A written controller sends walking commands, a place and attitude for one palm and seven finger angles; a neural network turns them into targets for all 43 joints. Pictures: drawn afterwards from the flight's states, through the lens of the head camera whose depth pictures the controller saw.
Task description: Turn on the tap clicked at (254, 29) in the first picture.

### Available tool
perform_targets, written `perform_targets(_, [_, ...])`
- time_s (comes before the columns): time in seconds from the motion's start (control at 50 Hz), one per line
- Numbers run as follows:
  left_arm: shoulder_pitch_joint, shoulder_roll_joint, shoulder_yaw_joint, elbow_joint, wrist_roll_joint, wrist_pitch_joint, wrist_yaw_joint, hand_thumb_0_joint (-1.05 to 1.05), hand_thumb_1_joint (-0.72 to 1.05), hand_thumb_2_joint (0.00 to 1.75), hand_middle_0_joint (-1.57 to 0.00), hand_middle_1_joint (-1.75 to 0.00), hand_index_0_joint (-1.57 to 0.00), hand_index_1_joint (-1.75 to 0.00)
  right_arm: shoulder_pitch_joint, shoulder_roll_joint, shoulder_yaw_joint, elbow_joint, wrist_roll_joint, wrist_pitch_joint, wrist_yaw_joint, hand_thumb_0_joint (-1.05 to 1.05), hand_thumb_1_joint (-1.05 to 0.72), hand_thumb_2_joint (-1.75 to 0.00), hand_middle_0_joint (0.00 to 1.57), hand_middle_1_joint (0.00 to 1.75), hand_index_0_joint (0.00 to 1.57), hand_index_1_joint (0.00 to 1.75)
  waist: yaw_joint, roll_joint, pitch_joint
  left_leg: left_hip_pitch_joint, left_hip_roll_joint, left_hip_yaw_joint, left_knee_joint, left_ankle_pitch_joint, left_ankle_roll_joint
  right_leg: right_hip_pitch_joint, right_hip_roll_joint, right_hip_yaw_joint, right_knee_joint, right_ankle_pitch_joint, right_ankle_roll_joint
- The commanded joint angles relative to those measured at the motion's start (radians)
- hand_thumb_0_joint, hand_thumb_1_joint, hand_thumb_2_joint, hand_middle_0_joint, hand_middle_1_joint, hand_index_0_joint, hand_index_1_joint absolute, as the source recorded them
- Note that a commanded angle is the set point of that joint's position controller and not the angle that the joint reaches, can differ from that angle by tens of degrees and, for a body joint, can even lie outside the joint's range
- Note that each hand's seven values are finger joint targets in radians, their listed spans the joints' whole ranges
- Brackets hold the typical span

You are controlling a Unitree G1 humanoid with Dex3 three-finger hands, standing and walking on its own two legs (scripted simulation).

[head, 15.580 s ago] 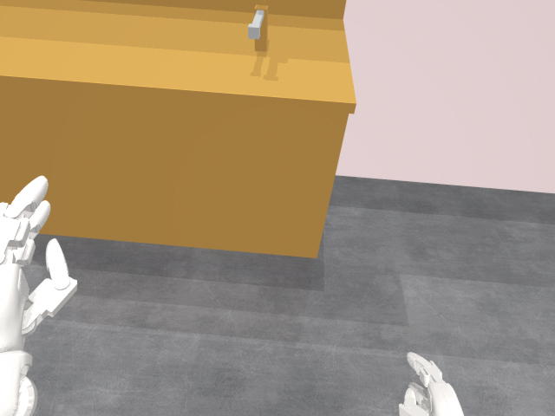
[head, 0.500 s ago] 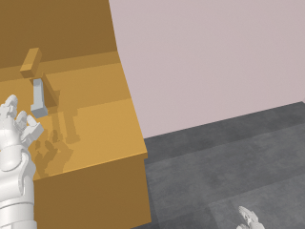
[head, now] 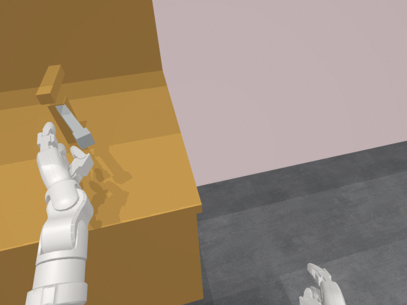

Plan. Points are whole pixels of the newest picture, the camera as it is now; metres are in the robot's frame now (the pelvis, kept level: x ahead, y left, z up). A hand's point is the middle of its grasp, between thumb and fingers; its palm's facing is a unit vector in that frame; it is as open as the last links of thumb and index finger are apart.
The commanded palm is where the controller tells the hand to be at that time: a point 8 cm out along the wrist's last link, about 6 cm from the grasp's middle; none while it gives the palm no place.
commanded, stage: push the lever round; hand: left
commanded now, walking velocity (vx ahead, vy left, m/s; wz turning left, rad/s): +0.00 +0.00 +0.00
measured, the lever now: (83, 138) +0.37 +0.28 +0.16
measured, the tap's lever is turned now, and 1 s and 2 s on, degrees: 26 43 76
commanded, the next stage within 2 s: lift the hand up off the lever in 1.92 s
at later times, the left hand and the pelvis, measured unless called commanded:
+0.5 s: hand (109, 152) +0.35 +0.22 +0.15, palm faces +0.70 -0.72 -0.05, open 7.8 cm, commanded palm +0.30 +0.25 +0.14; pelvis +0.00 +0.00 +0.00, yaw +1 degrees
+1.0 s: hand (128, 137) +0.39 +0.20 +0.15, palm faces +0.76 -0.65 -0.06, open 8.2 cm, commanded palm +0.33 +0.23 +0.14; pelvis +0.00 -0.01 +0.00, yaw +1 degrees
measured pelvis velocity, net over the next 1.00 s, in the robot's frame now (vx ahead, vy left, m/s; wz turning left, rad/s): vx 0.00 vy -0.01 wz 0.01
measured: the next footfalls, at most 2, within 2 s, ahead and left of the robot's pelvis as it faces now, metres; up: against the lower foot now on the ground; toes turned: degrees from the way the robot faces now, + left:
none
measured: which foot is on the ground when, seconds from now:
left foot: down 0.00-1.00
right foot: down 0.00-1.00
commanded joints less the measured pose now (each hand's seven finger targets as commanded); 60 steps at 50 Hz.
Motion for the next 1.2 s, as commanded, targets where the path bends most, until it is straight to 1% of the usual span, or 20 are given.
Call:
perform_targets(0.0, [-0.292, 0.209, 0.054, -0.251, 0.032, -0.057, 0.039, 0.0, 0.9, 0.9, -0.15, -0.15, -0.15, -0.15, -0.134, -0.119, -0.048, -0.145, -0.012, -0.024, -0.003, 0.0, -0.9, -0.9, 0.2, 0.3, 0.2, 0.3, 0.019, -0.02, -0.229, 0.079, -0.013, 0.016, -0.048, 0.268, 0.03, 0.084, -0.022, 0.028, -0.065, 0.324, 0.017])
perform_targets(0.08, [-0.308, 0.13, -0.026, -0.304, 0.044, -0.049, 0.068, 0.0, 0.9, 0.9, -0.15, -0.15, -0.15, -0.15, -0.152, -0.11, -0.048, -0.152, -0.012, -0.015, 0.003, 0.0, -0.9, -0.9, 0.2, 0.3, 0.2, 0.3, 0.005, 0.004, -0.213, 0.099, -0.011, 0.016, -0.046, 0.284, 0.031, 0.072, -0.025, 0.028, -0.064, 0.331, 0.015])
perform_targets(0.18, [-0.333, 0.087, -0.069, -0.309, 0.057, -0.032, 0.112, 0.0, 0.9, 0.9, -0.15, -0.15, -0.15, -0.15, -0.17, -0.11, -0.049, -0.14, -0.016, -0.006, 0.004, 0.0, -0.9, -0.9, 0.2, 0.3, 0.2, 0.3, -0.004, -0.04, -0.184, 0.095, -0.01, 0.005, -0.053, 0.253, 0.028, 0.055, -0.023, 0.02, -0.075, 0.273, 0.013])
perform_targets(0.26, [-0.398, 0.063, -0.091, -0.298, 0.076, -0.016, 0.155, 0.0, 0.9, 0.9, -0.15, -0.15, -0.15, -0.15, -0.187, -0.103, -0.046, -0.128, -0.023, 0.001, 0.004, 0.0, -0.9, -0.9, 0.2, 0.3, 0.2, 0.3, -0.006, -0.014, -0.187, 0.099, -0.015, 0.006, -0.058, 0.225, 0.026, 0.048, -0.025, 0.022, -0.087, 0.231, 0.01])
perform_targets(0.3, [-0.378, 0.084, -0.061, -0.26, 0.084, -0.003, 0.178, 0.0, 0.9, 0.9, -0.15, -0.15, -0.15, -0.15, -0.19, -0.106, -0.05, -0.115, -0.029, 0.011, 0.004, 0.0, -0.9, -0.9, 0.2, 0.3, 0.2, 0.3, 0.004, -0.035, -0.188, 0.088, -0.015, 0.005, -0.06, 0.216, 0.024, 0.058, -0.022, 0.021, -0.093, 0.217, 0.01])
perform_targets(0.32, [-0.408, 0.055, -0.087, -0.244, 0.084, 0.0, 0.182, 0.0, 0.9, 0.9, -0.15, -0.15, -0.15, -0.15, -0.193, -0.102, -0.046, -0.12, -0.027, 0.014, 0.006, 0.0, -0.9, -0.9, 0.2, 0.3, 0.2, 0.3, -0.005, -0.057, -0.186, 0.082, -0.014, 0.005, -0.063, 0.21, 0.025, 0.055, -0.027, 0.019, -0.092, 0.216, 0.012])
perform_targets(0.4, [-0.441, 0.069, -0.061, -0.2, 0.098, 0.007, 0.218, 0.0, 0.9, 0.9, -0.15, -0.15, -0.15, -0.15, -0.2, -0.099, -0.05, -0.107, -0.033, 0.029, 0.011, 0.0, -0.9, -0.9, 0.2, 0.3, 0.2, 0.3, 0.006, -0.028, -0.192, 0.077, -0.014, 0.01, -0.061, 0.199, 0.024, 0.059, -0.026, 0.022, -0.1, 0.197, 0.01])
perform_targets(0.44, [-0.486, 0.022, -0.107, -0.191, 0.107, 0.004, 0.235, 0.0, 0.9, 0.9, -0.15, -0.15, -0.15, -0.15, -0.204, -0.091, -0.049, -0.11, -0.033, 0.027, 0.018, 0.0, -0.9, -0.9, 0.2, 0.3, 0.2, 0.3, -0.007, -0.024, -0.196, 0.08, -0.012, 0.009, -0.058, 0.196, 0.024, 0.047, -0.029, 0.021, -0.097, 0.191, 0.008])
perform_targets(0.54, [-0.523, 0.04, -0.074, -0.119, 0.112, 0.004, 0.265, 0.0, 0.9, 0.9, -0.15, -0.15, -0.15, -0.15, -0.197, -0.092, -0.052, -0.102, -0.036, 0.04, 0.023, 0.0, -0.9, -0.9, 0.2, 0.3, 0.2, 0.3, -0.007, -0.076, -0.199, 0.05, -0.012, 0.011, -0.049, 0.188, 0.028, 0.053, -0.036, 0.025, -0.1, 0.207, 0.016])
perform_targets(0.58, [-0.568, -0.002, -0.115, -0.104, 0.121, 0.003, 0.272, 0.0, 0.9, 0.9, -0.15, -0.15, -0.15, -0.15, -0.197, -0.089, -0.053, -0.097, -0.037, 0.039, 0.026, 0.0, -0.9, -0.9, 0.2, 0.3, 0.2, 0.3, -0.018, -0.054, -0.206, 0.059, -0.013, 0.015, -0.042, 0.183, 0.03, 0.037, -0.038, 0.025, -0.099, 0.202, 0.016])
perform_targets(0.72, [-0.663, -0.025, -0.118, -0.006, 0.138, 0.004, 0.327, 0.0, 0.9, 0.9, -0.15, -0.15, -0.15, -0.15, -0.191, -0.09, -0.059, -0.077, -0.045, 0.041, 0.035, 0.0, -0.9, -0.9, 0.2, 0.3, 0.2, 0.3, -0.023, -0.055, -0.216, 0.039, -0.013, 0.01, -0.039, 0.143, 0.027, 0.012, -0.038, 0.018, -0.104, 0.138, 0.013])
perform_targets(0.8, [-0.68, -0.002, -0.074, 0.067, 0.146, 0.008, 0.362, 0.0, 0.9, 0.9, -0.15, -0.15, -0.15, -0.15, -0.171, -0.093, -0.066, -0.058, -0.052, 0.05, 0.041, 0.0, -0.9, -0.9, 0.2, 0.3, 0.2, 0.3, -0.014, -0.069, -0.233, 0.017, -0.015, 0.01, -0.026, 0.162, 0.025, 0.021, -0.038, 0.018, -0.094, 0.173, 0.015])
perform_targets(0.9, [-0.644, 0.019, -0.029, 0.082, 0.149, 0.008, 0.387, 0.0, 0.9, 0.9, -0.15, -0.15, -0.15, -0.15, -0.154, -0.094, -0.073, -0.069, -0.054, 0.071, 0.053, 0.0, -0.9, -0.9, 0.2, 0.3, 0.2, 0.3, -0.002, -0.093, -0.29, 0.005, -0.013, 0.022, -0.009, 0.254, 0.024, 0.078, -0.049, 0.018, -0.055, 0.351, 0.026])
perform_targets(0.96, [-0.646, -0.033, -0.068, 0.066, 0.15, 0.011, 0.396, 0.0, 0.9, 0.9, -0.15, -0.15, -0.15, -0.15, -0.157, -0.088, -0.074, -0.082, -0.05, 0.074, 0.064, 0.0, -0.9, -0.9, 0.2, 0.3, 0.2, 0.3, -0.011, -0.098, -0.282, 0.005, -0.01, 0.028, -0.004, 0.272, 0.025, 0.075, -0.052, 0.015, -0.048, 0.382, 0.028])
perform_targets(1.0, [-0.664, -0.018, -0.053, 0.103, 0.151, 0.019, 0.406, 0.0, 0.9, 0.9, -0.15, -0.15, -0.15, -0.15, -0.157, -0.093, -0.076, -0.066, -0.05, 0.074, 0.064, 0.0, -0.9, -0.9, 0.2, 0.3, 0.2, 0.3, -0.016, -0.101, -0.252, -0.005, -0.009, 0.023, -0.007, 0.236, 0.024, 0.046, -0.045, 0.011, -0.061, 0.312, 0.026])
perform_targets(1.02, [-0.707, -0.049, -0.083, 0.104, 0.151, 0.017, 0.411, 0.0, 0.9, 0.9, -0.15, -0.15, -0.15, -0.15, -0.16, -0.09, -0.071, -0.066, -0.048, 0.071, 0.068, 0.0, -0.9, -0.9, 0.2, 0.3, 0.2, 0.3, -0.024, -0.091, -0.231, -0.008, -0.009, 0.023, -0.012, 0.218, 0.026, 0.024, -0.045, 0.008, -0.066, 0.27, 0.023])
perform_targets(1.08, [-0.763, -0.071, -0.099, 0.135, 0.162, 0.013, 0.432, 0.0, 0.9, 0.9, -0.15, -0.15, -0.15, -0.15, -0.158, -0.09, -0.076, -0.053, -0.053, 0.058, 0.072, 0.0, -0.9, -0.9, 0.2, 0.3, 0.2, 0.3, -0.032, -0.099, -0.246, -0.012, -0.012, 0.02, -0.002, 0.187, 0.027, 0.0, -0.041, 0.007, -0.071, 0.216, 0.023])
perform_targets(1.1, [-0.772, -0.047, -0.076, 0.163, 0.164, 0.013, 0.439, 0.0, 0.9, 0.9, -0.15, -0.15, -0.15, -0.15, -0.159, -0.095, -0.079, -0.042, -0.056, 0.059, 0.071, 0.0, -0.9, -0.9, 0.2, 0.3, 0.2, 0.3, -0.031, -0.092, -0.229, -0.015, -0.009, 0.017, -0.004, 0.162, 0.026, -0.019, -0.035, 0.005, -0.081, 0.161, 0.021])
perform_targets(1.12, [-0.825, -0.082, -0.11, 0.16, 0.169, 0.008, 0.445, 0.0, 0.9, 0.9, -0.15, -0.15, -0.15, -0.15, -0.156, -0.091, -0.075, -0.043, -0.056, 0.056, 0.075, 0.0, -0.9, -0.9, 0.2, 0.3, 0.2, 0.3, -0.041, -0.075, -0.236, -0.01, -0.01, 0.018, -0.004, 0.159, 0.027, -0.03, -0.038, 0.003, -0.077, 0.154, 0.018])
perform_targets(1.18, [-0.838, -0.07, -0.087, 0.198, 0.18, 0.005, 0.467, 0.0, 0.9, 0.9, -0.15, -0.15, -0.15, -0.15, -0.137, -0.09, -0.081, -0.034, -0.064, 0.054, 0.08, 0.0, -0.9, -0.9, 0.2, 0.3, 0.2, 0.3, -0.036, -0.087, -0.28, -0.018, -0.012, 0.016, 0.013, 0.191, 0.025, -0.011, -0.04, 0.002, -0.058, 0.212, 0.018])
